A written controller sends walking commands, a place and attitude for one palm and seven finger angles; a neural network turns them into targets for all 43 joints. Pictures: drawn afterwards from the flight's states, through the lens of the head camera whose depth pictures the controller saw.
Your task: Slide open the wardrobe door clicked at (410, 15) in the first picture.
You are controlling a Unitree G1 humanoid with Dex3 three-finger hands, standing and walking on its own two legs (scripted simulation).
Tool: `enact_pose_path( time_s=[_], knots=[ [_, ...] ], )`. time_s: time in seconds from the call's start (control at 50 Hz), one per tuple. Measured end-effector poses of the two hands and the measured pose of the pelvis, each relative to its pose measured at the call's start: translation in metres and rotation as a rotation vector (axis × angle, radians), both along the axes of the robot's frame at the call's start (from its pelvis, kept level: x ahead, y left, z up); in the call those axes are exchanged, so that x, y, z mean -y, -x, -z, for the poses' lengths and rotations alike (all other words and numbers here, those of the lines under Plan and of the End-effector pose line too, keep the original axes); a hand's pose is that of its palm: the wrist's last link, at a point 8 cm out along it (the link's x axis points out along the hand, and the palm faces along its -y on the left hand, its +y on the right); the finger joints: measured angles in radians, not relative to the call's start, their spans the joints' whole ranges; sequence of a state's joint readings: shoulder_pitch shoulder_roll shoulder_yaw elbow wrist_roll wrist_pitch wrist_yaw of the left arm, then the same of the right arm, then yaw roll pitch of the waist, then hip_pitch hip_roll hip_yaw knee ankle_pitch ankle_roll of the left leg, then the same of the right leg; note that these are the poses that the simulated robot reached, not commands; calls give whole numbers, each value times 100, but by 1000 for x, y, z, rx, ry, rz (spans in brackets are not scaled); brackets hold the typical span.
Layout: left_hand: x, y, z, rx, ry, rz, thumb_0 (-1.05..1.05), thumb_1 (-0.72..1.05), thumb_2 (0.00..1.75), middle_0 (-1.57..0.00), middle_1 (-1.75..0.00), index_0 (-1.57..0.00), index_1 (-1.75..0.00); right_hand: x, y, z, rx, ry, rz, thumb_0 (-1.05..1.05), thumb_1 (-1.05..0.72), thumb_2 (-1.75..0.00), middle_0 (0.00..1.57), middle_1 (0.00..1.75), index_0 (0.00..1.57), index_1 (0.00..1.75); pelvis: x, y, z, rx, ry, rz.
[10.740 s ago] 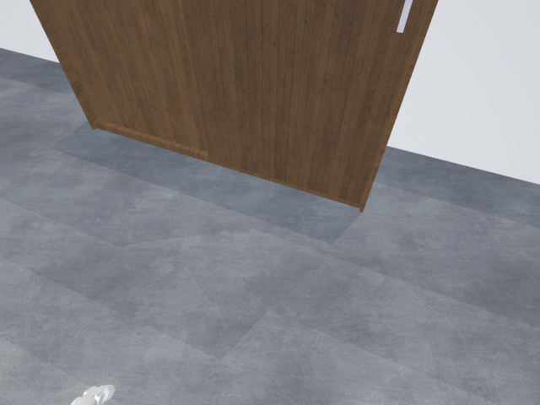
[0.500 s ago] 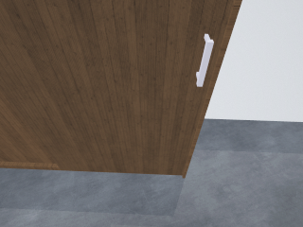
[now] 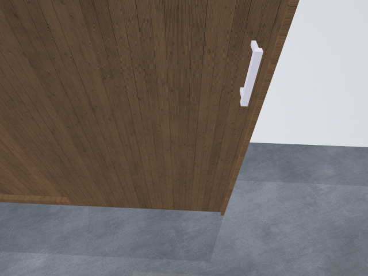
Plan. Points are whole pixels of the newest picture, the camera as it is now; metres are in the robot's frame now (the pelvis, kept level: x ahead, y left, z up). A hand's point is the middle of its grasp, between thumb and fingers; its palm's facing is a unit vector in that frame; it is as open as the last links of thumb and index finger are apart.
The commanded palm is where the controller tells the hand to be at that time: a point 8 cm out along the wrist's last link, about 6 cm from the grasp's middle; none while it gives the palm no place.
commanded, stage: look again from close up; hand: right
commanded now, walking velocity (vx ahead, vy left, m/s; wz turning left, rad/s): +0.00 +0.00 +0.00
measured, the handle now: (249, 75) +0.56 -0.13 +0.17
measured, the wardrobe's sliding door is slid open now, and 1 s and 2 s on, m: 0.00 0.00 0.00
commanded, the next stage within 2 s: shuffle to correct the standing spot in 0.88 s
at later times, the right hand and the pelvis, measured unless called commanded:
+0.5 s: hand out of the picture +0.00 -0.15 -0.18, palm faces +0.06 +0.98 -0.16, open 7.4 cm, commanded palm none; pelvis +0.02 +0.00 +0.00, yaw +0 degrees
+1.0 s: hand out of the picture +0.02 -0.15 -0.18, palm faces +0.06 +0.99 -0.16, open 7.4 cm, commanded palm none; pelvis +0.03 +0.00 +0.00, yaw +0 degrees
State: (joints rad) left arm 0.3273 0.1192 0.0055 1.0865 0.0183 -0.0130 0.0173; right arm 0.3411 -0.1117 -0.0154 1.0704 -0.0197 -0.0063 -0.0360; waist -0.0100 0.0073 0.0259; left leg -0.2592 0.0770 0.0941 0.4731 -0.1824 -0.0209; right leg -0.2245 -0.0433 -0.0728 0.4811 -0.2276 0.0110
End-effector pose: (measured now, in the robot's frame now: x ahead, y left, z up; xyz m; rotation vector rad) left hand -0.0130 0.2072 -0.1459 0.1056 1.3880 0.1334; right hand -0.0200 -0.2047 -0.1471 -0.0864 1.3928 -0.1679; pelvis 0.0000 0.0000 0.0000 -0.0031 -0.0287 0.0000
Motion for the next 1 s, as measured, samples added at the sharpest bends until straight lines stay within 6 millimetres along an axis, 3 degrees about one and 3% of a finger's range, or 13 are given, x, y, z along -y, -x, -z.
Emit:
enact_pose_path(
  time_s=[1.0],
  knots=[
    [-3,-24,-3,-33,-7,2,1,91,89,-20,-30,-19,-30,-2,-29,0,-16,-2,-9,1,-91,-89,20,30,19,30,-3,-28,-2,-7,-2,-5]
  ],
)
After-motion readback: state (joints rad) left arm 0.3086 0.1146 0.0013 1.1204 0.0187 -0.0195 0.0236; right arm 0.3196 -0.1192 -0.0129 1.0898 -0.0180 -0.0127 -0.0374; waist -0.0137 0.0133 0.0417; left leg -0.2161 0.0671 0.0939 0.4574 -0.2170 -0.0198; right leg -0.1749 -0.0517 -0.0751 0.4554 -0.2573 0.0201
